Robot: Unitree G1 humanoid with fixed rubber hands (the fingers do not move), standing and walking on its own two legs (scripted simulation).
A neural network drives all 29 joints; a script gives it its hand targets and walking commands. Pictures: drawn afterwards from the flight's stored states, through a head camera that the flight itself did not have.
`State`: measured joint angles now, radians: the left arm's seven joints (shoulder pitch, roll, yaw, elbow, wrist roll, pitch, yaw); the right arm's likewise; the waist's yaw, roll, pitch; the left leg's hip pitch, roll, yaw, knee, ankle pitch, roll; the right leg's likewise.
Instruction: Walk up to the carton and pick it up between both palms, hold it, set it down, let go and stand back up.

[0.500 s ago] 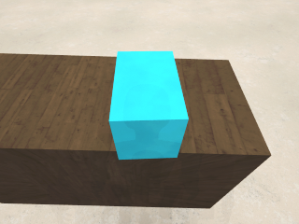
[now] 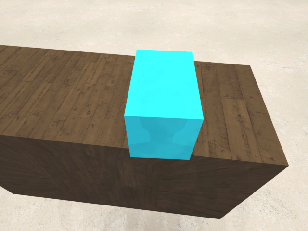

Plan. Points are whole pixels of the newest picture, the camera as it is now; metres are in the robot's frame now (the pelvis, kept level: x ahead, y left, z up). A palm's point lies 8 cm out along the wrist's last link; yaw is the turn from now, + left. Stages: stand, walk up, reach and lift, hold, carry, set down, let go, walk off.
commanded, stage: walk up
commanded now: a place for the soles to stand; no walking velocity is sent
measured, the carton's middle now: (162, 102) +0.49 -0.01 +0.05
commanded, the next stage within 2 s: reach and lift in 1.16 s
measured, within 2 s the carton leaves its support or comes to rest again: neither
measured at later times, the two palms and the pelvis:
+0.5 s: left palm out of the picture +0.04 +0.27 -0.13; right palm out of the picture +0.10 -0.27 -0.12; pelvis +0.00 -0.01 -0.01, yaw +6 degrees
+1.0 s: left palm out of the picture -0.03 +0.24 -0.13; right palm out of the picture +0.06 -0.26 -0.13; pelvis +0.00 -0.02 +0.01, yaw +7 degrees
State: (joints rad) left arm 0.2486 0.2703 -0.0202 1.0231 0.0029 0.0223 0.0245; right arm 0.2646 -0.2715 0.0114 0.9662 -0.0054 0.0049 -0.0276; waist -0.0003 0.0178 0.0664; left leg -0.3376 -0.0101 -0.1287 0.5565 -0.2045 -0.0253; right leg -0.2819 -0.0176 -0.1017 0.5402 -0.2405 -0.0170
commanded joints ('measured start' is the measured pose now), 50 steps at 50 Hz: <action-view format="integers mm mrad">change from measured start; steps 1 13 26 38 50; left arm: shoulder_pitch -35 30 -46 12 47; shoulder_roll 179 121 123 132 113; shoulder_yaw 38 34 21 7 8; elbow -55 -67 -93 -22 15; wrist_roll -4 9 8 -7 -5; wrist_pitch -5 19 22 -19 -13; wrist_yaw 9 -5 -22 -13 -10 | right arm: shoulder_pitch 67 -10 74 33 29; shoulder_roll -88 -185 -92 -89 -90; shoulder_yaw -20 -40 -11 8 19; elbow -48 -113 -124 -46 10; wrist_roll -7 -5 -18 1 0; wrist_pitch -18 -22 -36 -28 -36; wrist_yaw -7 -20 -14 0 -12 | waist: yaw -29 22 -6 -10 6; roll -107 135 -8 -30 -4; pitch -10 -64 -77 -21 -25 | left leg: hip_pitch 17 -78 87 27 7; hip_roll -7 168 108 72 86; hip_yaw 29 -238 -90 -35 -37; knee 62 -169 -64 -110 -114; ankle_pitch -47 114 106 -4 60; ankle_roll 46 132 96 75 74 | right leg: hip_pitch -52 114 0 71 117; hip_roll -182 -30 -144 -138 -123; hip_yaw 218 75 85 143 105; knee -261 22 -46 -223 -189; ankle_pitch -202 -70 -19 -92 -24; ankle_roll -100 -17 -77 -48 -48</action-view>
